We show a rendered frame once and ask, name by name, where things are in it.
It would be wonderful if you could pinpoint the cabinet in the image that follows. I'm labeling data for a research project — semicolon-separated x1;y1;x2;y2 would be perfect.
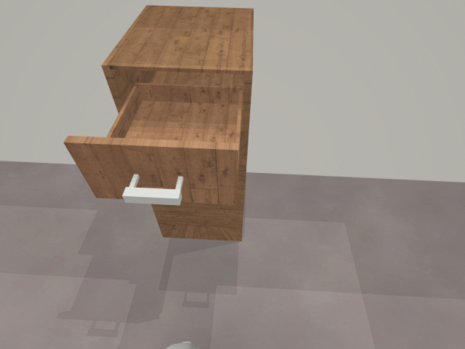
101;5;254;241

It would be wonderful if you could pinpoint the handle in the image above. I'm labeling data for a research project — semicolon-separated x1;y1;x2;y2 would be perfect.
122;174;184;206

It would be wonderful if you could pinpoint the drawer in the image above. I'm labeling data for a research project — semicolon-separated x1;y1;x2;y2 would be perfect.
63;83;243;205

